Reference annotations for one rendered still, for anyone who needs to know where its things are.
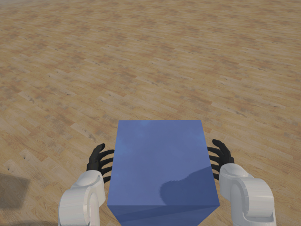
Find robot right hand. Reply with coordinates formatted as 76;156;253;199
207;139;234;180

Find right robot forearm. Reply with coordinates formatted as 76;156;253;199
219;163;277;226

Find carton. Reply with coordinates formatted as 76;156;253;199
107;120;220;226

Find robot left hand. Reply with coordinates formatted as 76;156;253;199
86;143;115;183

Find left robot forearm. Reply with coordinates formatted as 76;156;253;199
58;170;106;226

